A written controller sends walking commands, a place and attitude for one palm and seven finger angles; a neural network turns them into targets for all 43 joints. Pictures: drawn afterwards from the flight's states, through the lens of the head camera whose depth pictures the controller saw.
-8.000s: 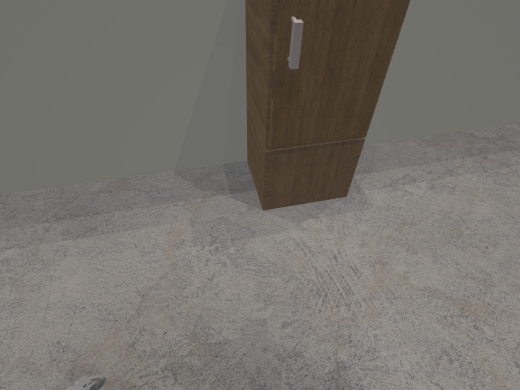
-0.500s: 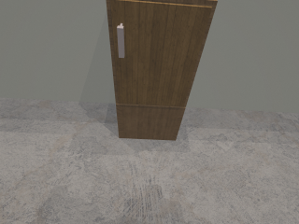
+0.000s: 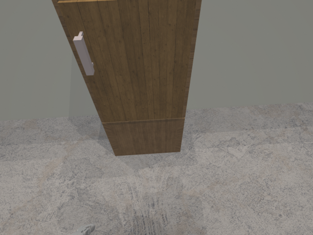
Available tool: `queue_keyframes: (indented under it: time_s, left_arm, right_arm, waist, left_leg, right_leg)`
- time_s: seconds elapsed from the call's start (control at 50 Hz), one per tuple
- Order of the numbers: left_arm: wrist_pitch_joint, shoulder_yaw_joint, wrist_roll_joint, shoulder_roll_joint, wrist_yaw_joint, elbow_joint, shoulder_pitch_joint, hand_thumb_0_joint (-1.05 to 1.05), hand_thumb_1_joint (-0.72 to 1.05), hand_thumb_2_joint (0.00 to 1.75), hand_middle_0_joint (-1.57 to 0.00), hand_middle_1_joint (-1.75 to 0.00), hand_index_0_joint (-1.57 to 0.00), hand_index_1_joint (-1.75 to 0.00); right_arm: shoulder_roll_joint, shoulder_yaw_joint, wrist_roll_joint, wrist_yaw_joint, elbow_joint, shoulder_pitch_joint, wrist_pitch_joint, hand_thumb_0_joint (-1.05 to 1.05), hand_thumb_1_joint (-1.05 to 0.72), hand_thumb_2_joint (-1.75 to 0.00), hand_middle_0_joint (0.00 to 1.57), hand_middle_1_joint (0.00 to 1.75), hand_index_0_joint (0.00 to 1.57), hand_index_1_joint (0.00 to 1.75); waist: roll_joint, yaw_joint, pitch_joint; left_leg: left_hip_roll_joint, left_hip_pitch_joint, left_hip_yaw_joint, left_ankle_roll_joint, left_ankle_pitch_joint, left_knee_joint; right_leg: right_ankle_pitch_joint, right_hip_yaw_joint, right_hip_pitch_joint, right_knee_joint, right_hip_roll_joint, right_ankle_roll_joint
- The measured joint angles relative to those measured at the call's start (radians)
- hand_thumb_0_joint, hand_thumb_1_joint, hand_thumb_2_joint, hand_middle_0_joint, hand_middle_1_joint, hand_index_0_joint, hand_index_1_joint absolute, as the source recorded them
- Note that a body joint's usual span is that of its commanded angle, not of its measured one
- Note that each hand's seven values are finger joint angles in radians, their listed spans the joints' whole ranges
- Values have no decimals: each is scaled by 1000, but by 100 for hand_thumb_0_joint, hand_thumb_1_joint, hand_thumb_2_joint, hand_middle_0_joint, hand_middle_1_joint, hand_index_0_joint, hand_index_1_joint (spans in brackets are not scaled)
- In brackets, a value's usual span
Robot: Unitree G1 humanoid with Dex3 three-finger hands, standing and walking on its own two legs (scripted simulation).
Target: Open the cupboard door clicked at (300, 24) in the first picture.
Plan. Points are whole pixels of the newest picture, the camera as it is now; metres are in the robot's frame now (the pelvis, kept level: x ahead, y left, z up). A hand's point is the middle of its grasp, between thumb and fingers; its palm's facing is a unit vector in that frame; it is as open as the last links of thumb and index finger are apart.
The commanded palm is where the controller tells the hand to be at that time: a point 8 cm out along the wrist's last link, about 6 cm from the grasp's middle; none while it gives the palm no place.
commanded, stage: take the last steps up to it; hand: left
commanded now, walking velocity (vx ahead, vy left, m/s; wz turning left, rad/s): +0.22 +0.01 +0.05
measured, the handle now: (85, 53) +0.68 +0.27 +0.10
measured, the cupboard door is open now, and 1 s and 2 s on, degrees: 0 0 0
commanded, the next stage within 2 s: come to a stop and stand still in 0.14 s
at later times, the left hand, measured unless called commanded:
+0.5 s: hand out of the picture +0.09 +0.17 -0.17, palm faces +0.08 -0.99 -0.15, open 7.4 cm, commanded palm none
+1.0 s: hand out of the picture +0.11 +0.13 -0.13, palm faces +0.06 -0.96 -0.27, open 7.3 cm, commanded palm none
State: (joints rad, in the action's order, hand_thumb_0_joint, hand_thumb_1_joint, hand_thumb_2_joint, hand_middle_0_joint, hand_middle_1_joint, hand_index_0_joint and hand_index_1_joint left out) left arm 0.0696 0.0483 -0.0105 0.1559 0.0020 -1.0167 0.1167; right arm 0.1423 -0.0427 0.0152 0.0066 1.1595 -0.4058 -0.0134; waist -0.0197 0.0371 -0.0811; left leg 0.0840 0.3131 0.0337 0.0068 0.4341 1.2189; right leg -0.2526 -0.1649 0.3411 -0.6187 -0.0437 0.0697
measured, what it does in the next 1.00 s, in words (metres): walks ahead: left foot, then right foot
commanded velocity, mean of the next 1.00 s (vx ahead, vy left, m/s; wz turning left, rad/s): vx -0.02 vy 0.05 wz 0.01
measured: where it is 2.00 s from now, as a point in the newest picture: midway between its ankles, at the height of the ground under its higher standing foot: outside the picture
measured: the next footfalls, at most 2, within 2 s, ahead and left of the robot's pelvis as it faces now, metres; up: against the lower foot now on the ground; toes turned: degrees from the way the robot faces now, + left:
left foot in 0.34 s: +0.23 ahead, +0.14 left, +0.00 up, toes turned +7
right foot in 0.72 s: +0.12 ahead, -0.14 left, +0.00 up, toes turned +0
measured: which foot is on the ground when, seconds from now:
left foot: up 0.00-0.32, down 0.34-0.72, up 0.74-1.00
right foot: down 0.00-0.40, up 0.42-0.70, down 0.72-1.00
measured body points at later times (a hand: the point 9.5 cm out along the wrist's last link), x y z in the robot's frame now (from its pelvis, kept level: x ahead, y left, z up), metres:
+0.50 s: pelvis +0.13 +0.02 +0.01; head +0.16 +0.03 +0.45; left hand +0.09 +0.22 -0.16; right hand +0.24 -0.18 -0.14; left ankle +0.19 +0.13 -0.73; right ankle +0.06 -0.09 -0.69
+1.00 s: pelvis +0.09 -0.05 +0.02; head +0.10 -0.09 +0.47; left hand +0.11 +0.18 -0.11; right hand +0.09 -0.31 -0.15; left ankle +0.05 +0.11 -0.65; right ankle +0.08 -0.15 -0.73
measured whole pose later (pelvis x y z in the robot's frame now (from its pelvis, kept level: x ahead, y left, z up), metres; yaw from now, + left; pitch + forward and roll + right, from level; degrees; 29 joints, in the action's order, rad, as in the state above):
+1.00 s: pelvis +0.09 -0.05 +0.02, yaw +0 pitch +1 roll +4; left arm 0.01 0.03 -0.02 0.14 -0.03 -1.01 0.29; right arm 0.25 -0.07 0.03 -0.01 1.05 -0.29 0.06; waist -0.02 -0.02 -0.01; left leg 0.01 0.42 0.00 -0.06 0.30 0.99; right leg -0.24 -0.06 0.21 -0.44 -0.08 0.02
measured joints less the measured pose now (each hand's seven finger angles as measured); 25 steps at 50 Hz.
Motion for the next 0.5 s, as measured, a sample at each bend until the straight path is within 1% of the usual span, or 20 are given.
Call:
queue_keyframes:
  time_s: [0.02,0.04,0.08,0.14,0.2,0.28,0.3,0.32,0.34,0.36,0.38,0.42,0.46,0.5]
  left_arm:
    - [-3,-3,-1,-7,-4,-8,15,0,90,90,-19,-30,-20,-30]
    - [-1,8,6,-11,-15,-11,29,-1,92,90,-20,-30,-20,-30]
    - [0,11,3,-1,-24,-22,57,-2,94,90,-20,-30,-20,-30]
    - [-2,5,-5,7,-22,-47,103,-2,95,90,-20,-30,-20,-30]
    - [-3,-4,-7,2,-18,-69,147,-1,94,90,-20,-30,-20,-30]
    - [-5,-13,-10,-14,-15,-94,196,0,92,90,-19,-30,-20,-30]
    - [-8,-16,-10,-19,-17,-99,207,0,92,90,-19,-30,-20,-30]
    - [-13,-19,-8,-24,-20,-106,217,0,92,90,-19,-30,-20,-30]
    - [-19,-23,-6,-30,-24,-111,229,0,91,90,-19,-30,-20,-30]
    - [-27,-27,-3,-33,-28,-118,238,0,91,90,-20,-30,-20,-30]
    - [-38,-31,1,-33,-34,-126,240,0,91,90,-20,-30,-20,-30]
    - [-60,-35,5,-33,-44,-124,241,0,91,90,-20,-30,-20,-30]
    - [-82,-35,5,-33,-45,-115,226,0,91,90,-20,-30,-20,-30]
    - [-99,-28,3,-31,-44,-97,198,1,91,90,-20,-30,-20,-30]
  right_arm:
    - [9,-5,4,0,-13,22,2,1,-91,-90,20,30,20,30]
    - [18,-10,7,0,-30,43,2,1,-91,-90,20,30,20,30]
    - [31,-15,13,-1,-61,84,2,1,-91,-90,20,30,19,30]
    - [41,-18,17,-6,-99,141,1,1,-91,-90,20,30,19,30]
    - [39,-14,16,-12,-121,186,-1,1,-91,-90,20,30,19,30]
    - [30,-3,12,-18,-128,230,-6,0,-91,-90,20,30,19,30]
    - [27,2,12,-17,-127,240,-8,0,-91,-90,20,30,19,30]
    - [24,8,11,-13,-124,250,-11,0,-91,-90,20,30,19,30]
    - [21,14,10,-10,-122,257,-16,0,-91,-90,20,30,19,30]
    - [15,20,9,-5,-119,264,-22,0,-91,-90,20,30,19,30]
    - [3,25,6,1,-115,272,-24,0,-91,-90,20,30,19,30]
    - [-20,34,0,8,-117,288,-19,0,-91,-90,20,30,19,30]
    - [-36,39,-2,20,-125,309,-11,0,-91,-90,20,30,19,30]
    - [-44,36,-1,29,-137,327,0,0,-91,-90,20,30,20,30]
  waist:
    - [-3,-4,8]
    - [-8,-5,17]
    - [-15,-8,36]
    - [-18,-12,61]
    - [-15,-25,73]
    - [-5,-55,69]
    - [-3,-64,64]
    - [-1,-72,59]
    - [-2,-80,55]
    - [4,-85,51]
    - [22,-88,45]
    - [55,-98,31]
    - [64,-98,11]
    - [56,-87,-16]
  left_leg:
    - [7,50,2,0,-37,22]
    - [14,95,1,-2,-71,18]
    - [27,163,3,-12,-126,-32]
    - [39,216,13,-29,-180,-140]
    - [41,217,25,-40,-204,-272]
    - [26,160,44,-40,-201,-458]
    - [18,136,47,-39,-208,-508]
    - [10,103,49,-39,-241,-568]
    - [4,65,50,-37,-328,-636]
    - [-2,38,55,-24,-333,-665]
    - [-12,24,65,-10,-292,-664]
    - [-28,4,91,9,-231,-663]
    - [-31,-6,108,12,-229,-681]
    - [-26,-5,111,13,-250,-701]
  right_leg:
    - [7,-1,-26,33,5,-1]
    - [13,-5,-51,67,11,0]
    - [24,-12,-94,127,23,2]
    - [27,-15,-145,190,36,3]
    - [16,-17,-189,227,46,0]
    - [-22,-22,-236,232,50,-14]
    - [-37,-22,-245,223,50,-19]
    - [-55,-21,-252,206,48,-26]
    - [-79,-19,-254,179,49,-34]
    - [-107,-15,-250,143,43,-43]
    - [-132,-8,-245,110,29,-52]
    - [-171,29,-219,37,6,-73]
    - [-258,69,-158,-87,1,-90]
    - [-302,103,-84,-223,5,-96]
